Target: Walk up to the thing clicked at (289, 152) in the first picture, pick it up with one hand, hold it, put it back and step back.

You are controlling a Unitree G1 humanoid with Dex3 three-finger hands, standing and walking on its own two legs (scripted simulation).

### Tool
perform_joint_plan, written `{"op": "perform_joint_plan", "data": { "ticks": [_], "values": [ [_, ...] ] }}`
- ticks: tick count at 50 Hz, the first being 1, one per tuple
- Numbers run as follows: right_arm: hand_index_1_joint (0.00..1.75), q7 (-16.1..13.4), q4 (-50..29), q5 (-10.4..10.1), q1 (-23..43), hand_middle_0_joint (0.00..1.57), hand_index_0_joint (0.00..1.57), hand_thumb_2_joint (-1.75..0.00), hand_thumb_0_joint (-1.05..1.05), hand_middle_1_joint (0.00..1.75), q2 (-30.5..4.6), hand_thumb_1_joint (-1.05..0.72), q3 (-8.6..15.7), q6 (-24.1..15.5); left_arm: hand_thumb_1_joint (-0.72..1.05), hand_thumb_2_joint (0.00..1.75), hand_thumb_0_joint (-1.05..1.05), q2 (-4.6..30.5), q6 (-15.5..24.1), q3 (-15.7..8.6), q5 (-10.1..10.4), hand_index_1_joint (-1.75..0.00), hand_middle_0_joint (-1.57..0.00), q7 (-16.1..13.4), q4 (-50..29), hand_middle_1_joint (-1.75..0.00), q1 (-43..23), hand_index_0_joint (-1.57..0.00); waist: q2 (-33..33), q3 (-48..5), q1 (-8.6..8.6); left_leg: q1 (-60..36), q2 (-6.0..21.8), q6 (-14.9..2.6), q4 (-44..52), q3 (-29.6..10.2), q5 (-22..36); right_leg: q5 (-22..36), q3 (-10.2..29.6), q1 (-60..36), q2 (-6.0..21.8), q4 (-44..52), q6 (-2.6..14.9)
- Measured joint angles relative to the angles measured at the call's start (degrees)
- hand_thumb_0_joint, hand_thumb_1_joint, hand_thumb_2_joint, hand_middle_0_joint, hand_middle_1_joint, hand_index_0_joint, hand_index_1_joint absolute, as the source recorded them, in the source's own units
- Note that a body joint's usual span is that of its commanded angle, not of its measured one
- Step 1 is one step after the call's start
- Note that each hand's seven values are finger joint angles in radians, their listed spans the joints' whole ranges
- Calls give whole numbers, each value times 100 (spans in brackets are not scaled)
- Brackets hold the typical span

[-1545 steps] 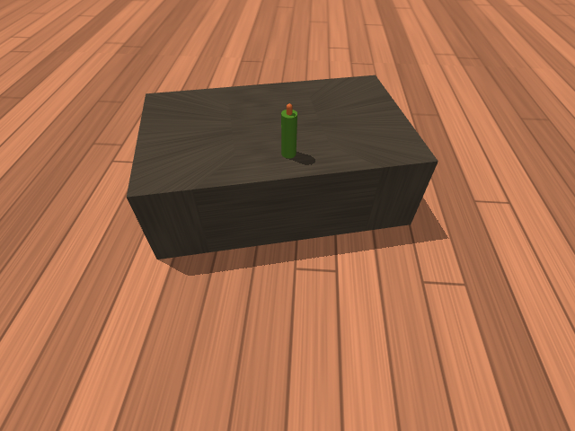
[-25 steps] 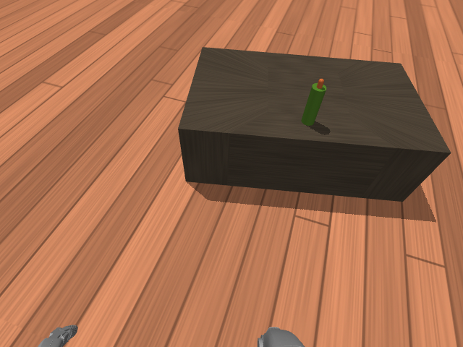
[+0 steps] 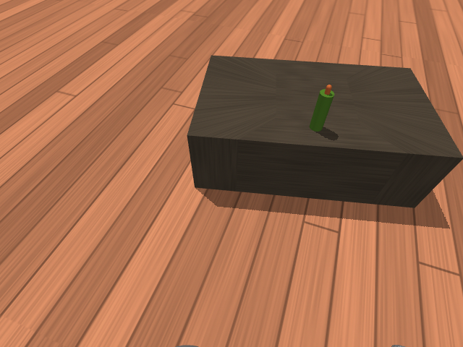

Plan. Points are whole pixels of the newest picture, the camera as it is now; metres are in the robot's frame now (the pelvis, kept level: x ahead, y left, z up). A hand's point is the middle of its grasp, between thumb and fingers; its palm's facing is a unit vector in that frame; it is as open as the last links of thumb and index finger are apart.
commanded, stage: step back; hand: right
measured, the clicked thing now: (322, 107) +1.06 -0.34 -0.26
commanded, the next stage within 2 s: stand in 0.42 s
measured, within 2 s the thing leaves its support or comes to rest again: neither
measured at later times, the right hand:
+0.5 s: hand out of the picture +0.12 -0.26 -0.14, palm faces +0.02 +0.94 -0.34, open 7.4 cm
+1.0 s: hand out of the picture +0.09 -0.26 -0.13, palm faces +0.01 +0.95 -0.32, open 7.4 cm
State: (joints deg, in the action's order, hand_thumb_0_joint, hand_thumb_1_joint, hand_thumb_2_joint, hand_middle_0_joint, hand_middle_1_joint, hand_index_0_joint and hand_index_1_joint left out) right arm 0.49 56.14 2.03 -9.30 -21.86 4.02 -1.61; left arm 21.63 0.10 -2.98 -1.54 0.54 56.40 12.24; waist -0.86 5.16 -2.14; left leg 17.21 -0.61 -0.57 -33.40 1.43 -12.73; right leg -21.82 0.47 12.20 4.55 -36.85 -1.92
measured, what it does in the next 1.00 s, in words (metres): stands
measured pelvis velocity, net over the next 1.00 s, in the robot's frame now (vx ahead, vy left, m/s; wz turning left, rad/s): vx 0.02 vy -0.01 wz -0.03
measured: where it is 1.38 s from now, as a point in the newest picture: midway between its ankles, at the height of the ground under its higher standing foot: outside the picture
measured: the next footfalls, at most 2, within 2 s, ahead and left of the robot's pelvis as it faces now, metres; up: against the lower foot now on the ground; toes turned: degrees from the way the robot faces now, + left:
none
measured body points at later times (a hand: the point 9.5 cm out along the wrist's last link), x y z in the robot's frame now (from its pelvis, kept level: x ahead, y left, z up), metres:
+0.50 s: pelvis +0.03 -0.01 +0.01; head +0.05 -0.01 +0.46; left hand +0.15 +0.29 -0.11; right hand +0.12 -0.31 -0.11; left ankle +0.04 +0.11 -0.72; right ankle +0.01 -0.14 -0.72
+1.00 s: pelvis +0.02 -0.01 +0.02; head +0.02 -0.01 +0.47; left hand +0.11 +0.29 -0.11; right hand +0.09 -0.31 -0.11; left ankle +0.04 +0.11 -0.73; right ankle +0.01 -0.14 -0.73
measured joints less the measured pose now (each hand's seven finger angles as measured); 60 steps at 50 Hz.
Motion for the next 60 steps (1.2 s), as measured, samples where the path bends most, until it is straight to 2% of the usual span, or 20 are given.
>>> {"op": "perform_joint_plan", "data": {
  "ticks": [2,5,7,9,11,13,16,26,33,46,60],
  "values": [
    [30,-11,32,16,47,20,20,-89,1,30,125,-91,-54,-6,90,90,1,41,-89,11,54,-30,-20,-38,26,-30,-70,-20,-66,-6,6,-10,-4,-61,-71,72,-161,-342,160,193,-95,-411,147],
    [30,11,74,47,101,21,20,-89,1,30,282,-91,-146,21,90,90,1,114,-140,21,77,-30,-20,-34,77,-30,-150,-20,-81,-77,76,-55,82,-93,-16,81,-238,-806,183,370,-277,-739,284],
    [30,12,80,62,137,21,20,-89,1,30,338,-91,-183,11,90,90,1,142,-118,3,90,-30,-20,-28,83,-30,-199,-20,-101,-92,93,-80,118,-63,29,121,-242,-675,132,392,-276,-597,321],
    [30,14,97,50,196,21,21,-89,1,30,333,-91,-190,20,90,90,1,133,-67,-8,82,-30,-20,-31,96,-30,-240,-20,-64,-76,114,-72,161,-35,-28,143,-296,-254,34,258,-257,-65,323],
    [30,2,137,-4,280,21,21,-89,1,30,284,-91,-180,74,90,90,1,75,-7,-23,42,-30,-20,-56,155,-30,-297,-20,58,-24,128,-56,252,9,-182,125,-401,401,-22,77,-319,404,184],
    [30,-25,184,-77,316,21,21,-89,1,30,234,-91,-178,127,90,90,1,-13,29,-11,5,-30,-20,-67,202,-30,-322,-20,224,-38,168,-55,347,51,-243,39,-456,428,-101,-20,-412,517,90],
    [30,-31,301,-103,316,21,20,-89,1,30,257,-91,-202,114,90,90,1,-32,0,48,-5,-30,-20,-42,270,-30,-326,-20,116,-162,171,-233,233,72,45,121,-379,320,-34,-37,-294,484,57],
    [30,0,589,-119,481,21,20,-89,1,30,208,-91,-314,52,90,90,1,-164,42,191,126,-30,-20,-40,445,-30,-754,-20,65,-156,208,-617,209,74,615,126,-152,531,-48,-411,-282,1031,42],
    [30,3,732,-134,565,21,20,-89,1,30,194,-91,-348,59,90,90,1,-228,66,269,103,-30,-20,-26,604,-30,-903,-20,65,-131,249,-860,196,88,1076,120,109,786,-67,-655,-281,1487,41],
    [30,38,907,-119,493,21,20,-89,1,30,211,-91,-357,84,90,90,1,-163,58,269,77,-30,-20,-8,847,-30,-792,-20,110,-180,239,-983,200,94,1428,100,393,1076,-93,-794,-297,1859,45],
    [30,58,1026,-101,334,21,20,-89,1,30,204,-91,-351,101,90,90,1,-148,25,279,72,-30,-20,15,973,-30,-519,-20,115,-174,208,-871,165,78,1503,87,483,1118,-105,-653,-264,1854,34]
  ]
}}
